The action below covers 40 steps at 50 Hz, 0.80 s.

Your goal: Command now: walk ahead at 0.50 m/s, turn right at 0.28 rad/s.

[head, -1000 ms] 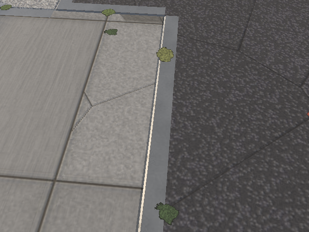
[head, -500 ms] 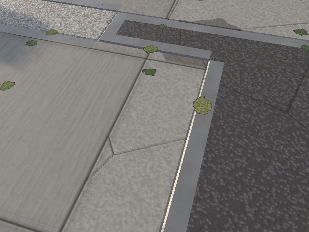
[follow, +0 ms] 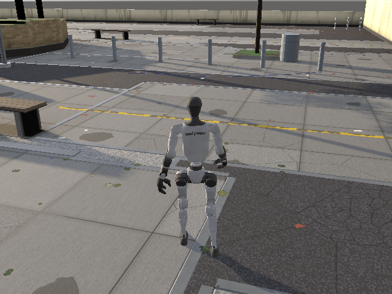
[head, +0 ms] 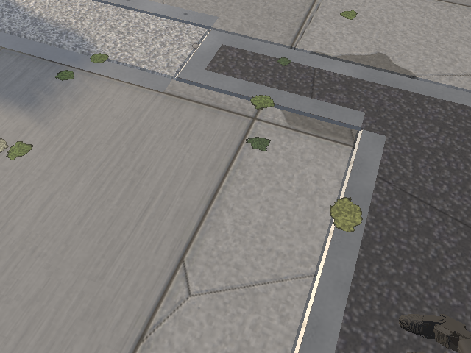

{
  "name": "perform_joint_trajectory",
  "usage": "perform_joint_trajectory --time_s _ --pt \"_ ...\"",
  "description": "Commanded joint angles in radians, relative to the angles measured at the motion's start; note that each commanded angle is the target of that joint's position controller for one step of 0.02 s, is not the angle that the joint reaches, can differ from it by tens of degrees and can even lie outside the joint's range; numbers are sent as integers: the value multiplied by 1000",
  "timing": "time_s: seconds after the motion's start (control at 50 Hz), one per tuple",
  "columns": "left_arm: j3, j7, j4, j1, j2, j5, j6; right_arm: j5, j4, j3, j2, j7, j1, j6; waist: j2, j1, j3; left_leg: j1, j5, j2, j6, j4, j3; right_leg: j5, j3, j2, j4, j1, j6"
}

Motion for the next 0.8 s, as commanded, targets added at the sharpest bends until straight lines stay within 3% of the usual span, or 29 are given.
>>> perform_joint_trajectory --time_s 0.02,0.06,0.1,0.14,0.18,0.26,0.32,0.38,0.42,0.44,0.46,0.48,0.5,0.52,0.54,0.56,0.58,0.6,0.64,0.72,0.8 --pt "28 2 -115 -80 134 -16 -33 3 29 -52 -146 -13 282 5 130 -160 -164 600 -64 341 187 -255 -442 73 41 -80 340 -564 -4" --pt "35 5 -114 -91 107 0 -9 -5 36 -37 -94 -5 186 -6 132 -95 -62 394 21 269 153 -339 -280 176 42 -127 260 -475 5" --pt "31 4 -109 -63 61 -4 16 -7 53 -44 -96 -4 159 -22 127 -61 -38 308 98 259 156 -396 -192 223 37 -135 239 -419 15" --pt "33 6 -125 -89 50 0 29 -11 75 -53 -116 -9 157 -31 97 -51 -12 291 184 261 158 -420 -116 286 49 -137 202 -452 25" --pt "33 2 -145 -134 45 4 31 -13 97 -59 -130 -18 172 -30 81 -58 3 316 230 257 154 -426 -50 378 57 -135 116 -494 31" --pt "21 -24 -186 -261 23 7 22 -6 123 -66 -164 -31 197 -18 63 -102 37 346 232 240 124 -434 67 551 -9 -121 -118 -464 14" --pt "16 -42 -234 -358 19 7 22 7 151 -75 -191 -36 248 -1 52 -139 70 437 237 272 115 -416 101 530 -50 -113 -219 -489 -9" --pt "21 -58 -276 -399 36 6 24 22 170 -83 -214 -38 265 22 65 -136 74 536 372 298 90 -342 132 413 -98 -87 -273 -484 -47" --pt "39 -60 -282 -344 68 8 30 28 166 -91 -245 -44 248 36 105 -89 12 562 709 294 66 -200 163 307 -161 -20 -277 -357 -87" --pt "57 -57 -261 -245 92 10 31 31 173 -89 -248 -46 252 43 104 -28 -49 534 826 279 56 -56 174 290 -177 27 -310 -201 -114" --pt "87 -44 -214 -78 138 9 31 30 182 -76 -227 -47 262 44 74 60 -134 421 774 240 29 147 192 371 -160 60 -383 69 -151" --pt "112 -19 -182 64 233 10 38 -5 165 -45 -150 -41 292 33 -110 87 -242 132 273 179 -11 483 196 451 136 -151 -376 395 -215" --pt "105 -20 -197 24 278 8 27 7 151 -12 -64 -22 382 6 -268 -8 -389 -195 -432 -12 -53 809 41 285 684 -395 -555 619 -403" --pt "79 -27 -206 25 186 17 18 53 155 -41 -181 -12 266 -18 -85 66 -373 -272 -404 31 -32 865 -116 256 639 -395 -616 570 -350" --pt "69 -28 -199 -20 157 28 8 78 125 -44 -185 -8 177 -24 -72 56 -228 -310 -336 68 -12 839 -107 325 455 -360 -614 434 -302" --pt "59 -29 -193 -89 129 27 0 63 129 -39 -163 -16 162 -21 -2 4 -140 -271 -252 122 -10 747 -105 413 323 -314 -627 281 -260" --pt "48 -28 -193 -144 84 30 -8 42 142 -46 -164 -21 166 -9 -25 -28 -97 -224 -199 149 -13 681 -112 463 228 -274 -651 183 -237" --pt "44 -27 -195 -170 70 37 -17 41 162 -48 -157 -20 210 9 -52 -58 -80 -158 -152 162 -18 658 -125 472 166 -252 -689 113 -221" --pt "47 -26 -179 -182 70 40 -38 40 186 -47 -126 -24 251 39 -41 -84 -60 -128 -99 156 -32 623 -130 528 88 -242 -746 58 -220" --pt "54 -7 -140 -157 83 50 -49 33 168 -45 -103 -29 176 49 -26 -71 0 -248 80 132 -57 463 -168 609 -57 -225 -789 91 -190" --pt "55 8 -119 -153 97 43 -46 25 142 -33 -76 -8 79 38 -30 -35 34 -228 266 111 -50 224 -100 588 -170 -207 -818 126 -149"
Keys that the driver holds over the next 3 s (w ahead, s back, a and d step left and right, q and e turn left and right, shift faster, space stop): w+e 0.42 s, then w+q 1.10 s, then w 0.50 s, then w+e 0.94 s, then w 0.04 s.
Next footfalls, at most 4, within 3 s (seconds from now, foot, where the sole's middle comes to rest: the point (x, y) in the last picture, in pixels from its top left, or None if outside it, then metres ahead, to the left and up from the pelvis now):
0.46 right None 0.37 -0.18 -0.76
1.02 left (262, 267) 0.71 -0.02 -0.76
1.52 right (312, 189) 1.02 -0.18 -0.76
2.00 left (220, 151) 1.17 0.16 -0.76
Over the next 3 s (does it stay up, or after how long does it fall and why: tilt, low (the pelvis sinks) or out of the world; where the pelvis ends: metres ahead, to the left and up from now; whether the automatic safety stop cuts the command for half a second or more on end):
stays up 1.61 0.11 0.00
